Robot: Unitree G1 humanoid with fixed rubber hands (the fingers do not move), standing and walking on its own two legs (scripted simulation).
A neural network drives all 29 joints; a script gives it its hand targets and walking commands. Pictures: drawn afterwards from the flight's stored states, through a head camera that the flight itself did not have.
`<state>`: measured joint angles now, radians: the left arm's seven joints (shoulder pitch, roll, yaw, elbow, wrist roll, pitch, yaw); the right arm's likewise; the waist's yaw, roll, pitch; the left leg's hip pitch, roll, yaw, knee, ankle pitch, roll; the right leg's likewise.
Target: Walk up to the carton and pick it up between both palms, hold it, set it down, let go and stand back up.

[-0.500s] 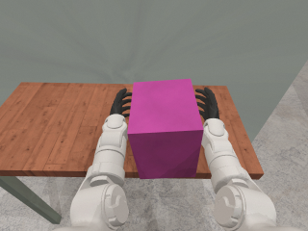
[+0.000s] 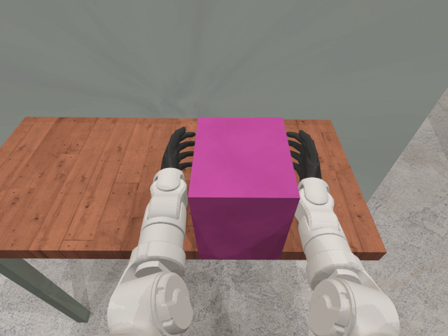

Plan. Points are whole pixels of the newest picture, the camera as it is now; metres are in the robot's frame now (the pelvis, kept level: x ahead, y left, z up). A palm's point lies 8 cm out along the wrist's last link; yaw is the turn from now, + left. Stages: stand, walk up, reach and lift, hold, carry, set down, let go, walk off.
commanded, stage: set down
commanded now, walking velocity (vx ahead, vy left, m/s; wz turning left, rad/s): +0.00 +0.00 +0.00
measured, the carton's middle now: (239, 190) +0.38 -0.03 +0.05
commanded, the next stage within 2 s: none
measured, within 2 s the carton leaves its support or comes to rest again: neither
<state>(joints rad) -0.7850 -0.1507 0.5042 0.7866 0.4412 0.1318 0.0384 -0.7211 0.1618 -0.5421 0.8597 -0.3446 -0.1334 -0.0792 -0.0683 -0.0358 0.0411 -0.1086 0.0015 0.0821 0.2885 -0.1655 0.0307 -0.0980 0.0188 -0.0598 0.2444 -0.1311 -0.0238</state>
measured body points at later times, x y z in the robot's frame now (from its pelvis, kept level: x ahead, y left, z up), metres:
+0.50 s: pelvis +0.00 +0.00 +0.00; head +0.03 +0.02 +0.45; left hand +0.42 +0.10 +0.09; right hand +0.39 -0.16 +0.09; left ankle +0.00 +0.09 -0.75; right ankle +0.00 -0.10 -0.75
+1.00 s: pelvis +0.00 +0.00 +0.00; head +0.04 +0.02 +0.45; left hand +0.43 +0.10 +0.08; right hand +0.39 -0.16 +0.08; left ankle +0.00 +0.09 -0.75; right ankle +0.00 -0.10 -0.75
